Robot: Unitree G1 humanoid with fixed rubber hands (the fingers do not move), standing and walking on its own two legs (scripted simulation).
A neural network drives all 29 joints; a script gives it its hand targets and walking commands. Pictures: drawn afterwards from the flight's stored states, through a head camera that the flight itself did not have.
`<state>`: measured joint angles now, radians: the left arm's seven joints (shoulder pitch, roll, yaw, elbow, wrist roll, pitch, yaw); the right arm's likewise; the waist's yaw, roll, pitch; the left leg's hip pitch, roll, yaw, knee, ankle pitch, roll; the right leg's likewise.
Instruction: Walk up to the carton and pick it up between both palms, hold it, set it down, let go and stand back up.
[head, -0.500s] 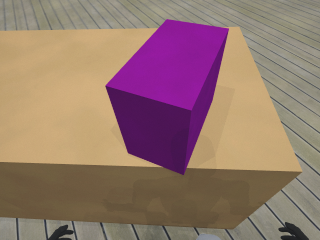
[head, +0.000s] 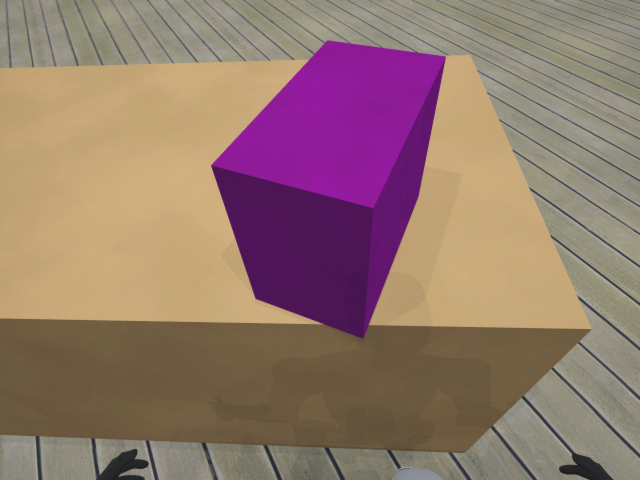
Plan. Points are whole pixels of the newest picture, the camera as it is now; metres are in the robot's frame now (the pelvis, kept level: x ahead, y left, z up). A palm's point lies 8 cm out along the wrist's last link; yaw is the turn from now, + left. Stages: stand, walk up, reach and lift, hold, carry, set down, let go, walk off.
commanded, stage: walk up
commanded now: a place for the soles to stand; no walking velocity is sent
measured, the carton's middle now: (344, 185) +0.47 -0.01 +0.11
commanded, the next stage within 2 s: reach and lift in 0.52 s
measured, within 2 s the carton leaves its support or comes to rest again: neither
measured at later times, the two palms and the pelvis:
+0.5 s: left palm out of the picture +0.10 +0.30 -0.07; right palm out of the picture +0.08 -0.31 -0.09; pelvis -0.01 +0.00 +0.00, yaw +0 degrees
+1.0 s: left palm (128, 463) +0.16 +0.27 -0.05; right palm (563, 470) +0.15 -0.25 -0.06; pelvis +0.00 +0.00 +0.01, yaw -1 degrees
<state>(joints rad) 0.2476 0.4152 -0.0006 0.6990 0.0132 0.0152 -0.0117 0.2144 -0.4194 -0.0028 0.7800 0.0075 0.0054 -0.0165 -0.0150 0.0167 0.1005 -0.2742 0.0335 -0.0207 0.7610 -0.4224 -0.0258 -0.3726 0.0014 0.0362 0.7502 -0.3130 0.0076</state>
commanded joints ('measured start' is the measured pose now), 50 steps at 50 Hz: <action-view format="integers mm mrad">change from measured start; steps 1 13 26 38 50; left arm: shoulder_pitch -137 -136 -135 -253 -134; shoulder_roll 202 199 197 121 123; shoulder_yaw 75 73 71 133 153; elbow -10 -7 -7 -444 -520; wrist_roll -31 -31 -32 26 -7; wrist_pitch -24 -29 -30 339 299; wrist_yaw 15 12 12 27 -27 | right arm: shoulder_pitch -68 -67 -63 -122 -2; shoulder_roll -208 -205 -202 7 60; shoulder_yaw -68 -67 -66 -169 -141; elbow -27 -13 -7 -140 -310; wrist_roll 3 4 5 -100 -57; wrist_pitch -22 -25 -25 -227 -151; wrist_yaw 5 12 14 16 -70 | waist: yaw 14 14 14 23 42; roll -48 -55 -59 -151 -111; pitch -81 -90 -101 -128 -13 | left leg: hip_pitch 8 16 29 -161 -4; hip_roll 88 89 89 -31 -52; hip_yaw -97 -91 -84 167 171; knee -291 -308 -305 -236 -396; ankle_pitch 98 82 105 87 170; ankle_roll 70 69 69 47 32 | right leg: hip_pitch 97 102 106 372 443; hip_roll -120 -118 -117 -3 11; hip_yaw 151 153 152 -12 -31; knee -269 -293 -297 -220 -332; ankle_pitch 103 70 92 131 231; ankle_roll -79 -73 -71 -17 6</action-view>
